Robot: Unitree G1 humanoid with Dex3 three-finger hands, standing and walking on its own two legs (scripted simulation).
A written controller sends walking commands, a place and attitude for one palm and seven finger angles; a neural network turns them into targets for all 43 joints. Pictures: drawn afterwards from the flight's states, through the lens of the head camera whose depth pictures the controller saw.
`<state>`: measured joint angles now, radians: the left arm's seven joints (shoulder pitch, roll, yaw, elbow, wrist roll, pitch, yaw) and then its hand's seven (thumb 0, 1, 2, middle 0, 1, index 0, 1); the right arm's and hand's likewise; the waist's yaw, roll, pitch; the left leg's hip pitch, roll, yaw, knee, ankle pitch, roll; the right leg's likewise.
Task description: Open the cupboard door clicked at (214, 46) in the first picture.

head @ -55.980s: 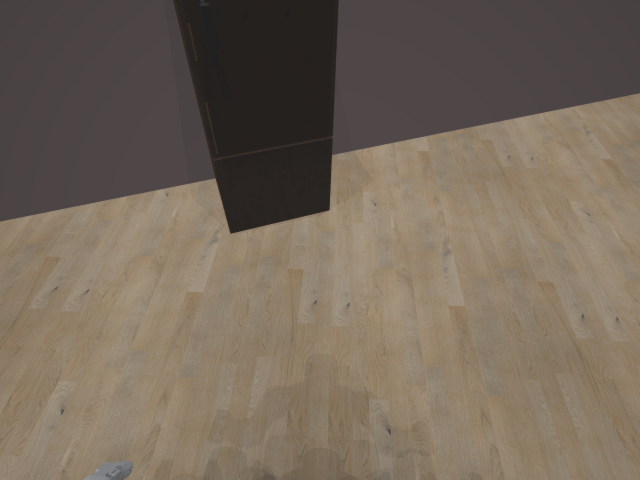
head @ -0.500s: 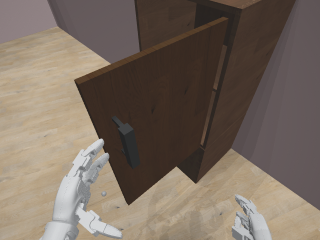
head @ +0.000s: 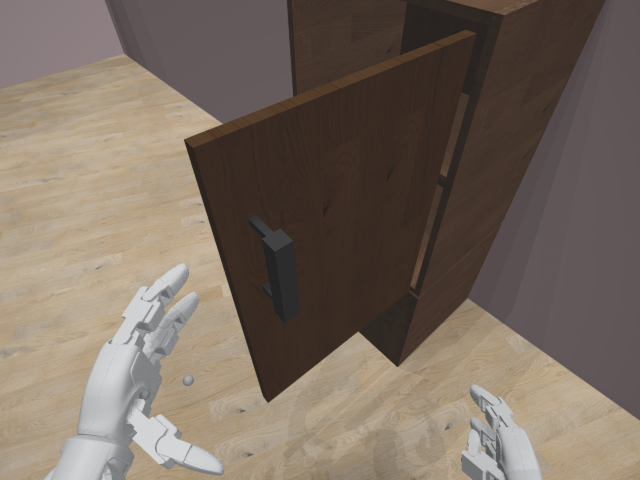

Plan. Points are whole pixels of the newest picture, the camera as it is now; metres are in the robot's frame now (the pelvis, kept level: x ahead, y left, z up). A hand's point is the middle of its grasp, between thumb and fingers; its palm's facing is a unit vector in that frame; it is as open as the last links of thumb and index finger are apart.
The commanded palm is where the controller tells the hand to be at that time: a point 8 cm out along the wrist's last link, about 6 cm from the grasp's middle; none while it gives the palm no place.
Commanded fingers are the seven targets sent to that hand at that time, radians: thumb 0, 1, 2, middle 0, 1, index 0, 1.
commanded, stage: draw the hand back to the body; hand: left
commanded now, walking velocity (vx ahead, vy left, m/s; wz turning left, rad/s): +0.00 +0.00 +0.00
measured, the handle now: (273, 269) +0.34 +0.09 +0.11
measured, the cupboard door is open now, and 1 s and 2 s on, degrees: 88 88 88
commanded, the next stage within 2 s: step back with the hand held close in 1.38 s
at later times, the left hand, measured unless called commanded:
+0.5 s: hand (115, 353) +0.20 +0.21 +0.15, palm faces +0.24 -0.93 -0.29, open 14.9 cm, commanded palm +0.16 +0.26 +0.17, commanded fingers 0.00 0.06 0.54 -0.17 -0.30 -0.17 -0.30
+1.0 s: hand (57, 288) +0.24 +0.27 +0.19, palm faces +0.42 -0.81 -0.40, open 9.1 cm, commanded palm +0.19 +0.30 +0.21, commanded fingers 0.00 0.90 0.90 -0.20 -0.30 -0.20 -0.30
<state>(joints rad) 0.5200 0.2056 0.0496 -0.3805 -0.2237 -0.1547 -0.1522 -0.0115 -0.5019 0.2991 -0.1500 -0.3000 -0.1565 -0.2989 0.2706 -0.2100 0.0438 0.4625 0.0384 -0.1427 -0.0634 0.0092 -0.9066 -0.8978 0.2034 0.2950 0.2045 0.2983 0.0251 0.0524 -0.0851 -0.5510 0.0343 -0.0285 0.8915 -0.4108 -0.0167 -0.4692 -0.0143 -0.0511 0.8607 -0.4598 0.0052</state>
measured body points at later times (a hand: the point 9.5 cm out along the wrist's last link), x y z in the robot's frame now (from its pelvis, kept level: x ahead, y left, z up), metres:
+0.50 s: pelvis +0.01 +0.01 +0.03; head +0.00 +0.00 +0.48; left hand +0.18 +0.26 +0.16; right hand +0.20 -0.20 -0.04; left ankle +0.03 +0.13 -0.70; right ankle -0.01 -0.12 -0.70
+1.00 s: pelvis +0.04 +0.01 +0.04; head +0.03 +0.00 +0.49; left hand +0.21 +0.31 +0.21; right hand +0.23 -0.21 -0.04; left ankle +0.03 +0.13 -0.70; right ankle -0.01 -0.12 -0.70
